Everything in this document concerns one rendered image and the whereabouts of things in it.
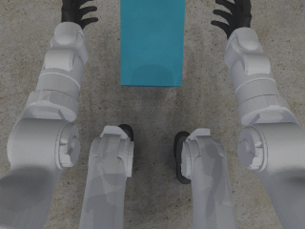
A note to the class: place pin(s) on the carton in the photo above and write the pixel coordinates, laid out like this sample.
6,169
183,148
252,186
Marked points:
151,43

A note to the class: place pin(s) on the robot right forearm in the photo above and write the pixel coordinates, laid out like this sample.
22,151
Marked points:
254,85

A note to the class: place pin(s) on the right robot foot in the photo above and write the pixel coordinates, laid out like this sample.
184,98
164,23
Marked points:
177,152

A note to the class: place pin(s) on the robot right thigh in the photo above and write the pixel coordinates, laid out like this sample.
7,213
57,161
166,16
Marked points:
213,201

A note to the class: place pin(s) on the robot left upper arm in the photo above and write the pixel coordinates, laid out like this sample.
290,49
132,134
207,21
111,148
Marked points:
40,149

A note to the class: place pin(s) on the robot right upper arm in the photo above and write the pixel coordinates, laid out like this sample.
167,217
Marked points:
276,153

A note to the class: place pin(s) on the right robot hand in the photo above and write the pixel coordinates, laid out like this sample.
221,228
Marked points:
240,18

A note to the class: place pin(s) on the left robot hand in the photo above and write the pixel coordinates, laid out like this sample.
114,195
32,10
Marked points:
71,12

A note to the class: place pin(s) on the robot left forearm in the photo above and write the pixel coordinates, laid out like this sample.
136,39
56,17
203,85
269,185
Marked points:
59,81

